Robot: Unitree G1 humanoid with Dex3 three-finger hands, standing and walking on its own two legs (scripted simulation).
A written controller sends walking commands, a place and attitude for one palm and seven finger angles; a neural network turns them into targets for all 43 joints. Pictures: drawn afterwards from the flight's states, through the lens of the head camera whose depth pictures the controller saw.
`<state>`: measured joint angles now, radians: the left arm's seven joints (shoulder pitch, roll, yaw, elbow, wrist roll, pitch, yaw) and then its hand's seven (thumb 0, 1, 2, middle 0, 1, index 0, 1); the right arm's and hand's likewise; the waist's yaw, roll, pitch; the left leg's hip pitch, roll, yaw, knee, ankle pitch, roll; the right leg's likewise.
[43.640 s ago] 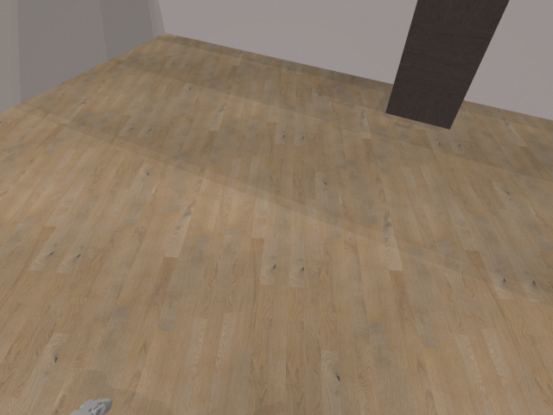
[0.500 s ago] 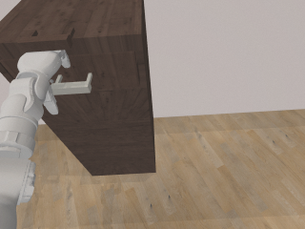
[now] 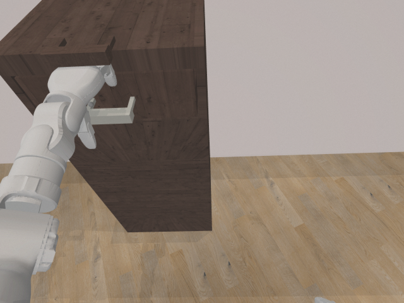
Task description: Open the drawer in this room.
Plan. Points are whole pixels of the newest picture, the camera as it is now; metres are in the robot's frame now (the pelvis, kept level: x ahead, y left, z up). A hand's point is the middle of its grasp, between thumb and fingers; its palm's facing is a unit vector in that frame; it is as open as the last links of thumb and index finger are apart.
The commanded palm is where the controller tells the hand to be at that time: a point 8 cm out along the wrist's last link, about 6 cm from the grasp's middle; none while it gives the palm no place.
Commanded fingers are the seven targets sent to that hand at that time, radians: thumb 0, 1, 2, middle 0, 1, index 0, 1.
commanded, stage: move the hooked fingers above the handle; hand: left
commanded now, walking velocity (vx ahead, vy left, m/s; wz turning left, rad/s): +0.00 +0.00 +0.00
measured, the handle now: (109, 109) +0.50 +0.23 +0.11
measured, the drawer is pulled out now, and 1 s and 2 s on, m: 0.00 0.00 0.00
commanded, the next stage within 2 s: lower the fingers behind the handle in 0.32 s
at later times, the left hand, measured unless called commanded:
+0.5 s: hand (87, 106) +0.45 +0.24 +0.16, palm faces -0.01 -0.01 -1.00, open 13.8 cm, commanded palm +0.43 +0.24 +0.22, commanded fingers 0.00 -0.50 0.30 -0.30 -1.20 -0.30 -1.20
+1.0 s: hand (90, 118) +0.45 +0.25 +0.13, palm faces -0.02 -0.02 -1.00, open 13.8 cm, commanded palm +0.43 +0.25 +0.19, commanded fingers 0.00 -0.50 0.30 -0.30 -1.20 -0.30 -1.20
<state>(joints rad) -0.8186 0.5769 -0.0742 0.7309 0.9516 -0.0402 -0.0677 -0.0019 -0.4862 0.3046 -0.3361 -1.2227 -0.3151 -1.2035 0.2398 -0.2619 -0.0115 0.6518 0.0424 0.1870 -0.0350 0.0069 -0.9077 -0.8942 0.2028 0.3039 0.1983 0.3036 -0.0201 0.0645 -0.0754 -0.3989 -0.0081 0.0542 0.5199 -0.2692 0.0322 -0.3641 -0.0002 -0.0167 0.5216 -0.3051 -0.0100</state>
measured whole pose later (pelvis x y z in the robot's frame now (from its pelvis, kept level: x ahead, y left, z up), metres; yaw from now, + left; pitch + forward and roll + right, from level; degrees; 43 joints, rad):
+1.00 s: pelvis +0.00 +0.00 +0.00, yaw +0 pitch +10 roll +0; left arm -0.79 0.59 -0.04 0.79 0.97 -0.10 0.00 0.00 -0.49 0.30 -0.31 -1.20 -0.31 -1.20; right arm 0.29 -0.27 -0.03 0.68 0.04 0.18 -0.04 0.01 -0.91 -0.89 0.20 0.30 0.20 0.30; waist -0.03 0.05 -0.08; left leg -0.46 0.00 0.05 0.57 -0.28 0.03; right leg -0.42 0.01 -0.02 0.56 -0.31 -0.02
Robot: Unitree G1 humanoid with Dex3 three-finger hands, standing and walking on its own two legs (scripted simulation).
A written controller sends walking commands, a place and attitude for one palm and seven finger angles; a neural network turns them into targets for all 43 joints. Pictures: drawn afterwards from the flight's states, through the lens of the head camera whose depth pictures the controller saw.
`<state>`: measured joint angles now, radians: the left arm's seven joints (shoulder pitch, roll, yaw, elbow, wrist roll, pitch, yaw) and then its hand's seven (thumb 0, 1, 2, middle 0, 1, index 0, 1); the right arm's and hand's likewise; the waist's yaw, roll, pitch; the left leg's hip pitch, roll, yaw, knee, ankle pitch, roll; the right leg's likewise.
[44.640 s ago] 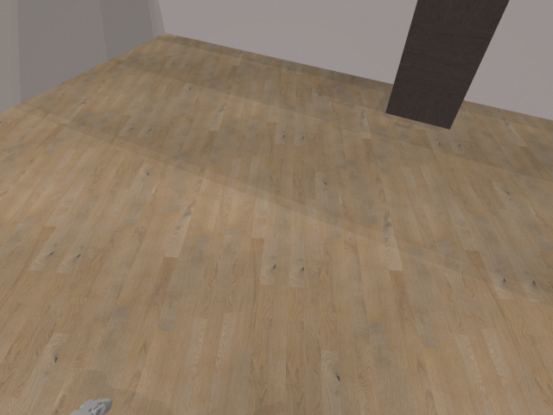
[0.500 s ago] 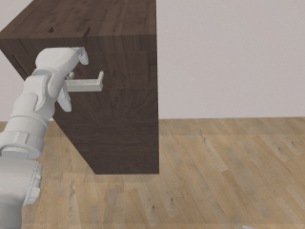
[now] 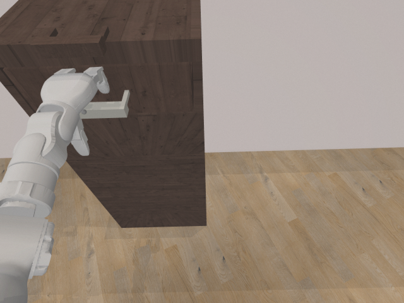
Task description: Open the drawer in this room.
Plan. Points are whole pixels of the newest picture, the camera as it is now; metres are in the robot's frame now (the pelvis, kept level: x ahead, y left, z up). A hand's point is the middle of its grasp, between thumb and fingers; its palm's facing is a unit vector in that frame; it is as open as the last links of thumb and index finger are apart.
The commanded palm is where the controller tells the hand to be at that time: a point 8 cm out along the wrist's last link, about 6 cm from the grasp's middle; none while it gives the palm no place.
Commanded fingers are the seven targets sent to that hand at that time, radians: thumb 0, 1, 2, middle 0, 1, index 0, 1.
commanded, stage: lower the fingers behind the handle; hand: left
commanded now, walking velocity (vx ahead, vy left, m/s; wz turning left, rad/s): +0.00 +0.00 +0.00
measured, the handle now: (103, 102) +0.50 +0.23 +0.11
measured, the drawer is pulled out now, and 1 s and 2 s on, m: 0.00 0.00 0.00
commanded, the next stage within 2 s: close the thumb around the handle in 1.02 s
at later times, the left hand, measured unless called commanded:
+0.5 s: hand (94, 117) +0.45 +0.23 +0.12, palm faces +0.01 -0.01 -1.00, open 13.8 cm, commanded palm +0.43 +0.24 +0.16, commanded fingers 0.00 -0.50 0.30 -0.30 -1.20 -0.30 -1.20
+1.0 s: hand (99, 122) +0.46 +0.23 +0.09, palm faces +0.00 +0.00 -1.00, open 13.8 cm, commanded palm +0.44 +0.24 +0.15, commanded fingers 0.00 -0.50 0.30 -0.30 -1.20 -0.30 -1.20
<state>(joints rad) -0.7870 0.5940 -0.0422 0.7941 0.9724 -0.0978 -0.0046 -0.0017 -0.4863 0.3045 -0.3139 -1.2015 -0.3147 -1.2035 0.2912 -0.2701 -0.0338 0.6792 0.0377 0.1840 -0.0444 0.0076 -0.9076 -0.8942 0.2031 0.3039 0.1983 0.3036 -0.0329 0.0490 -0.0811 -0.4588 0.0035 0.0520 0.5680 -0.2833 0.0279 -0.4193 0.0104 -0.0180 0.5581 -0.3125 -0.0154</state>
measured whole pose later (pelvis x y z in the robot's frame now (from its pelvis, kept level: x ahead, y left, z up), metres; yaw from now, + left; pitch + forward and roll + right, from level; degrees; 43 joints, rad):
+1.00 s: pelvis -0.01 +0.00 -0.01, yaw +0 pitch +13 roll +0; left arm -0.78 0.56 -0.05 0.87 1.02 -0.10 0.13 0.00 -0.49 0.30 -0.32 -1.21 -0.31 -1.20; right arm 0.34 -0.27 -0.06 0.69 0.03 0.16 -0.05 0.01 -0.91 -0.89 0.20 0.30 0.20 0.30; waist -0.06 0.05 -0.10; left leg -0.56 0.01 0.05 0.64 -0.30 0.03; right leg -0.52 0.02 -0.02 0.63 -0.33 -0.02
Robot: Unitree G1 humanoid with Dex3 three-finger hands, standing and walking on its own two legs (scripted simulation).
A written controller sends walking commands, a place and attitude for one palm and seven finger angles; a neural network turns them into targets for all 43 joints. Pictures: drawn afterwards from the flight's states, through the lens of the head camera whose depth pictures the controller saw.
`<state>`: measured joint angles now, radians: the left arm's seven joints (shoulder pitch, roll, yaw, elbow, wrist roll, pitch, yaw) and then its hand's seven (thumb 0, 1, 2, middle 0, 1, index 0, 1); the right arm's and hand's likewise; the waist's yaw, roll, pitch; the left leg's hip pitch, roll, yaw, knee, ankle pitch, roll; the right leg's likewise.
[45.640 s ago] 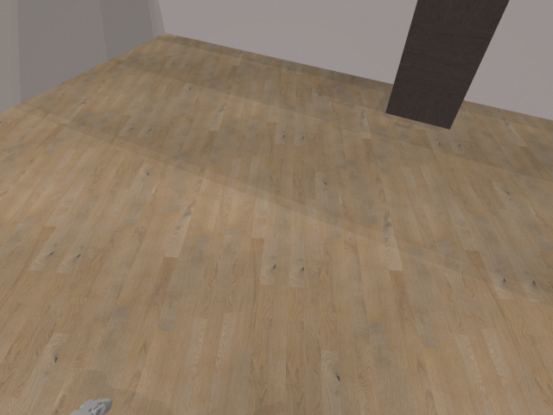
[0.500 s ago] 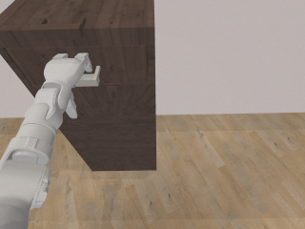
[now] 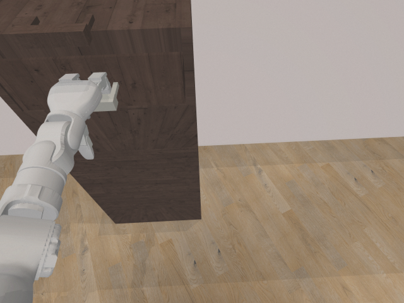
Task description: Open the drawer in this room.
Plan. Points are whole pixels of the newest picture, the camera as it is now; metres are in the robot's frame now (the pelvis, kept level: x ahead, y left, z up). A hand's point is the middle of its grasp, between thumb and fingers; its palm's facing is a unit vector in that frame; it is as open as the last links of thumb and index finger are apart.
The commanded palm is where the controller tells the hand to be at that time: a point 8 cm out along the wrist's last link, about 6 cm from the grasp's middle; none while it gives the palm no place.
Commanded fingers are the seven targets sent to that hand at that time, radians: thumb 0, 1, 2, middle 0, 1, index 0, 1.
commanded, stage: lower the fingers behind the handle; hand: left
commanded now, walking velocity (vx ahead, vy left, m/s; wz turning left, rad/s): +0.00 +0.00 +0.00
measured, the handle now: (91, 95) +0.51 +0.24 +0.12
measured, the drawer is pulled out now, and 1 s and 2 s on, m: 0.00 0.00 0.05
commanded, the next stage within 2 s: close the thumb around the handle in 0.02 s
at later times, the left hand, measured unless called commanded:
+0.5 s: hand (88, 117) +0.47 +0.24 +0.10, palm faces +0.00 -0.03 -1.00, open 9.8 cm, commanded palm +0.44 +0.25 +0.16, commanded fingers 0.00 0.62 0.78 -0.38 -1.32 -0.38 -1.32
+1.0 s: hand (88, 120) +0.46 +0.24 +0.10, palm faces -0.02 -0.03 -1.00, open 5.7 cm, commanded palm +0.43 +0.25 +0.16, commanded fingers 0.00 0.90 0.90 -0.40 -1.35 -0.40 -1.35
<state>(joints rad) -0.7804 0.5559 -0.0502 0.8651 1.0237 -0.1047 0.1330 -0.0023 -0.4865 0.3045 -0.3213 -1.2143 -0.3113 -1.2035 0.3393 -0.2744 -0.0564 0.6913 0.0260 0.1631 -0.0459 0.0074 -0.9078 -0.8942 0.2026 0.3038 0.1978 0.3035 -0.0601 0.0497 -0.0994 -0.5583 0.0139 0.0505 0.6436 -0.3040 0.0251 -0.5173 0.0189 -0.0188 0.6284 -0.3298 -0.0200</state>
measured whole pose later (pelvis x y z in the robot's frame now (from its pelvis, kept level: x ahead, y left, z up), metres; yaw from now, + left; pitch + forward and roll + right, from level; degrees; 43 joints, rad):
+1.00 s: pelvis +0.01 +0.00 +0.00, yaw -1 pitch +11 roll +0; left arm -0.70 0.54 -0.02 0.80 1.02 -0.10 0.10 0.00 0.69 0.82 -0.35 -1.35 -0.39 -1.35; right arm 0.29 -0.26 -0.05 0.66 0.03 0.17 -0.05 0.01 -0.91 -0.89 0.20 0.30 0.20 0.30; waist -0.05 0.05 -0.10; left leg -0.51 0.01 0.06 0.62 -0.31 0.03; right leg -0.47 0.02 0.00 0.61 -0.33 -0.02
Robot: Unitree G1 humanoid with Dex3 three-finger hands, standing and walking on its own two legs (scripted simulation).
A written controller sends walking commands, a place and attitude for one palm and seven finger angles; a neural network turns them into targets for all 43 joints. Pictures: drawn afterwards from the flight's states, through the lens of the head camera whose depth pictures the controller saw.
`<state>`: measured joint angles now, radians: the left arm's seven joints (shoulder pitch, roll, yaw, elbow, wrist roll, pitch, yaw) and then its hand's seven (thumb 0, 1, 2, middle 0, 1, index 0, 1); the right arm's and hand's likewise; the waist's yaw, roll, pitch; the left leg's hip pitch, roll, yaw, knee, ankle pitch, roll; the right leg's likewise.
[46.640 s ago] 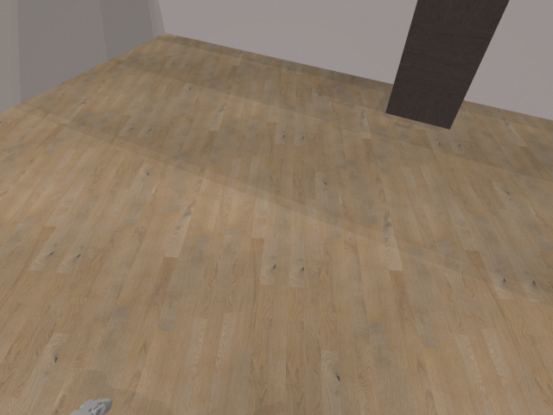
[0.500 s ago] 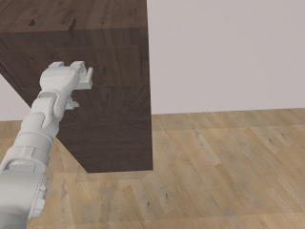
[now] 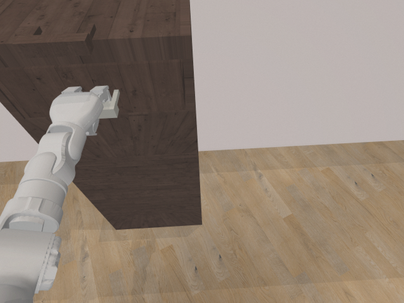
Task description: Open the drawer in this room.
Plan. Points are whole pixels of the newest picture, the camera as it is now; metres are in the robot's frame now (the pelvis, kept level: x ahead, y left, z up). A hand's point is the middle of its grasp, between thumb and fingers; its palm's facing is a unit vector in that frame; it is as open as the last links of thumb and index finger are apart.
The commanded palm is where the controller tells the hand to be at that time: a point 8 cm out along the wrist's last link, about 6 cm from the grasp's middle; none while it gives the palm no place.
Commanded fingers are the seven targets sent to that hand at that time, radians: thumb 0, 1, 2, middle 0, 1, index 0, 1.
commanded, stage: pull the drawer open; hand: left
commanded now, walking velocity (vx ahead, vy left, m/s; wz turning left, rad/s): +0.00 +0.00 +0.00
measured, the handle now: (92, 103) +0.50 +0.24 +0.12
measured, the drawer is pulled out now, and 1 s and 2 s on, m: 0.00 0.05 0.19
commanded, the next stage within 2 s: none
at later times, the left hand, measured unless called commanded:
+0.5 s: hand (87, 137) +0.42 +0.24 +0.09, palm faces +0.00 -0.04 -1.00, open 5.7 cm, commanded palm +0.40 +0.26 +0.16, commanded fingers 0.00 0.90 0.90 -0.40 -1.35 -0.40 -1.35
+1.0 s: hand (84, 146) +0.40 +0.24 +0.09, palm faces +0.02 -0.07 -1.00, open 5.7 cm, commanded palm +0.34 +0.25 +0.16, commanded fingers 0.00 0.90 0.90 -0.40 -1.35 -0.40 -1.35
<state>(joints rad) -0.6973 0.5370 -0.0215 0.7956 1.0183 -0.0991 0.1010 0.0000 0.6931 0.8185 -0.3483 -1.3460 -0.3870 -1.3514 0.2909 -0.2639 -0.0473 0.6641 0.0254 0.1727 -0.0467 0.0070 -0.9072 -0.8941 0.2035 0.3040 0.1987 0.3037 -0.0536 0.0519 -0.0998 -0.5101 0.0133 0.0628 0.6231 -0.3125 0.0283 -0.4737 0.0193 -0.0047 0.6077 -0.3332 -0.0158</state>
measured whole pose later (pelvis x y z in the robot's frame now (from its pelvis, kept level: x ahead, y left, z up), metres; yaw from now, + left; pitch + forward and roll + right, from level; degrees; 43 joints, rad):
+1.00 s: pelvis +0.01 +0.00 +0.01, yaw -2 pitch +9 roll +0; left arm -0.31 0.53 0.04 0.37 0.93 -0.04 0.08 0.02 0.72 0.77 -0.28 -1.35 -0.38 -1.35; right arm 0.26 -0.28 -0.05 0.64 0.03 0.18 -0.04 0.01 -0.91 -0.89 0.20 0.30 0.20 0.30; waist -0.04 0.06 -0.09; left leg -0.41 0.02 0.09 0.56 -0.31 0.02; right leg -0.39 0.02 0.03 0.57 -0.33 -0.02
